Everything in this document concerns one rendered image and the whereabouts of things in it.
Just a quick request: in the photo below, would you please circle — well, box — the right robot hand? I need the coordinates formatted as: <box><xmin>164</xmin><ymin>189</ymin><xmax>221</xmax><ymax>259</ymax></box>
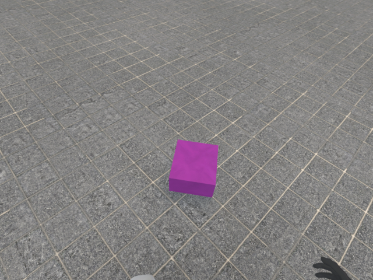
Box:
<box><xmin>313</xmin><ymin>257</ymin><xmax>351</xmax><ymax>280</ymax></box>

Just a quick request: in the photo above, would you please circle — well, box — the carton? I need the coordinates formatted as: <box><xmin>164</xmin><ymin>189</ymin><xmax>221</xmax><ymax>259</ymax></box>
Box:
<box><xmin>169</xmin><ymin>139</ymin><xmax>219</xmax><ymax>197</ymax></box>

